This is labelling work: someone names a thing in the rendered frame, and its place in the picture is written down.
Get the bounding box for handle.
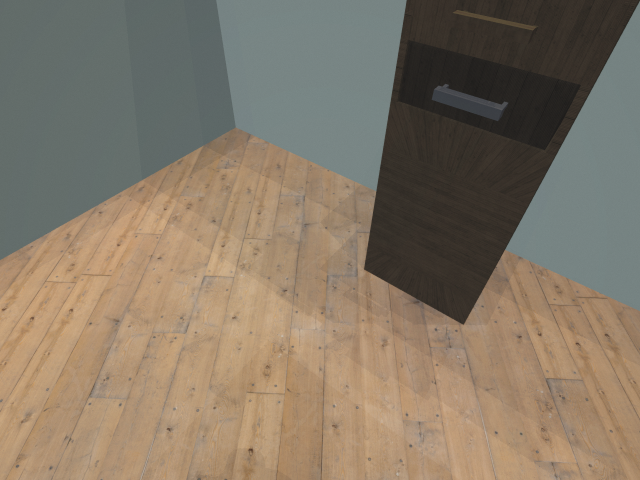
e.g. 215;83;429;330
432;84;508;121
449;10;536;45

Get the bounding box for drawer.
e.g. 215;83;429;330
399;41;581;150

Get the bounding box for cabinet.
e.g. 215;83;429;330
364;0;640;325

